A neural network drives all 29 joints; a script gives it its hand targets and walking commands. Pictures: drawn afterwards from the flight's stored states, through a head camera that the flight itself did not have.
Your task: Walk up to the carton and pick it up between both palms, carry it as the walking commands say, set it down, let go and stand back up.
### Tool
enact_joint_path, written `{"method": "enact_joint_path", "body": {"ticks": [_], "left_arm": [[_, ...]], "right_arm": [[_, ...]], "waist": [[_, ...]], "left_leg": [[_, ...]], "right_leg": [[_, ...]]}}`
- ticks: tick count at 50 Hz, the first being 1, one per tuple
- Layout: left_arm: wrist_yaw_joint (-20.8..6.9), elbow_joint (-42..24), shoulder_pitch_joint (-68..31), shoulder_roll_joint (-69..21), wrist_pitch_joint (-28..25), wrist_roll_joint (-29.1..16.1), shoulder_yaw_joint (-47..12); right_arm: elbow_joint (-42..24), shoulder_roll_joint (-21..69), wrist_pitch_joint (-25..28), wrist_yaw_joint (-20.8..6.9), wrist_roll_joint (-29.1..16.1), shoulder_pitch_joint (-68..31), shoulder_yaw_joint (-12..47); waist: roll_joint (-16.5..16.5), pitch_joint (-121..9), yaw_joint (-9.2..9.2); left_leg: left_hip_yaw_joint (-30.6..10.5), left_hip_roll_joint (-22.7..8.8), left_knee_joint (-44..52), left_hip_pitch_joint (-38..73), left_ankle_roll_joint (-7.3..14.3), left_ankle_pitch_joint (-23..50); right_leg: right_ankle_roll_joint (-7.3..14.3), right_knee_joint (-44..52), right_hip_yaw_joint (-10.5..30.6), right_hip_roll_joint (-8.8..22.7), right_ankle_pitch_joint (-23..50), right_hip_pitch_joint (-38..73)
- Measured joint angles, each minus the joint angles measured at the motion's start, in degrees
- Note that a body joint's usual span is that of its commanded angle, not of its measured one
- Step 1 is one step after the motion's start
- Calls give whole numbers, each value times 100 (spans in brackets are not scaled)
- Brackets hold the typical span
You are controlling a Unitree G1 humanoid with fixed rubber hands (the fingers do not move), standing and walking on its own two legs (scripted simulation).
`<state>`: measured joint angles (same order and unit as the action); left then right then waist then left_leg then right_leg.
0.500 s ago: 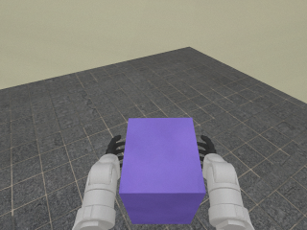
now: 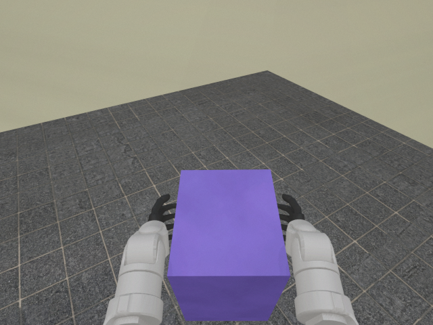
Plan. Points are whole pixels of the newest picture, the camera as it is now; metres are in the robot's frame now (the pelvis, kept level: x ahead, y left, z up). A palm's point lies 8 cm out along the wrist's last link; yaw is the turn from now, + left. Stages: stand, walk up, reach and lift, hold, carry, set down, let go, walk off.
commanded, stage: hold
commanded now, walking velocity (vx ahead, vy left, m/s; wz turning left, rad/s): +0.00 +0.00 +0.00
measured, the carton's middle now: (226, 248) +0.30 -0.01 -0.01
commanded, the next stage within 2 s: carry in 0.80 s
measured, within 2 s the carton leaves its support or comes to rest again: neither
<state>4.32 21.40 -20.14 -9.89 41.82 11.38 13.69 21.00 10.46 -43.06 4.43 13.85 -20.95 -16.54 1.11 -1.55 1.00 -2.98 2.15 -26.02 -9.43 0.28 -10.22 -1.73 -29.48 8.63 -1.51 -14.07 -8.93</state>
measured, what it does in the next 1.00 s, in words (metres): stands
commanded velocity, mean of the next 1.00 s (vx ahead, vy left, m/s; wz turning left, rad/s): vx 0.12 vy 0.05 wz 0.00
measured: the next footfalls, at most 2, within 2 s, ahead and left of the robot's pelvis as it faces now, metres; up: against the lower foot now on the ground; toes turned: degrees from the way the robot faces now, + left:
left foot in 1.38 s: +0.25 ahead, +0.14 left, +0.00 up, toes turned -3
right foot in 1.60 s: +0.25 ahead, -0.10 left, +0.00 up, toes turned -10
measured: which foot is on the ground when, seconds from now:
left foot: down 0.00-1.00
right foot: down 0.00-1.00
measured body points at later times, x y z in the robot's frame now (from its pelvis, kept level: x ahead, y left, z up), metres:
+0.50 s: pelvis +0.00 +0.00 +0.00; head -0.05 +0.00 +0.45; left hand +0.31 +0.13 +0.05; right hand +0.31 -0.15 +0.05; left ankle +0.05 +0.12 -0.74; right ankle +0.03 -0.13 -0.74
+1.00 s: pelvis +0.02 +0.01 +0.00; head -0.01 +0.01 +0.45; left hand +0.34 +0.13 +0.06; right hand +0.33 -0.14 +0.06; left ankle +0.05 +0.12 -0.74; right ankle +0.03 -0.13 -0.74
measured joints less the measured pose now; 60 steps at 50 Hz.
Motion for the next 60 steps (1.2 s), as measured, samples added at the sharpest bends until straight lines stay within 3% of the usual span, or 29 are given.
{"method": "enact_joint_path", "body": {"ticks": [40,43,46,50,52,55,57,60], "left_arm": [[15,-72,4,-24,74,28,-2],[9,-131,4,-23,84,31,-14],[-1,-504,7,-26,228,32,-119],[-1,-1189,57,-11,574,33,-361],[2,-1624,110,10,814,34,-411],[0,-2147,143,16,1242,-8,-478],[4,-2505,146,13,1474,-63,-560],[80,-2789,245,35,1681,-167,-839]], "right_arm": [[-15,-8,6,-41,1,24,3],[-79,-19,9,-48,0,54,60],[-437,-46,-76,-34,-112,130,203],[-1121,-86,-352,61,-391,264,393],[-1380,-85,-494,126,-514,267,519],[-1905,-105,-889,266,-673,347,691],[-2377,-112,-1201,335,-727,376,748],[-2936,-165,-1540,368,-793,575,763]], "waist": [[-60,-1,-1],[-117,-110,-3],[-144,-116,0],[-64,-173,3],[-125,-201,1],[-234,-281,-2],[-175,-288,-9],[-125,-317,-4]], "left_leg": [[0,-3,-17,-20,-1,-23],[3,-7,-284,-299,-1,-479],[4,-8,-521,-559,-1,-953],[65,0,-356,-601,4,-465],[132,-90,-293,-595,44,-214],[170,-234,-228,-600,53,-428],[196,-228,-440,-618,53,-674],[199,-216,-1355,-822,53,-1365]], "right_leg": [[1,15,-3,0,-7,-4],[1,16,-23,1,-31,-178],[1,16,-33,2,-84,-349],[1,-91,-40,42,-157,-500],[-1,-535,-365,38,-448,-766],[0,-678,-925,42,-700,-1076],[9,-232,-1007,57,-708,-898],[255,-178,-1079,73,-189,-676]]}}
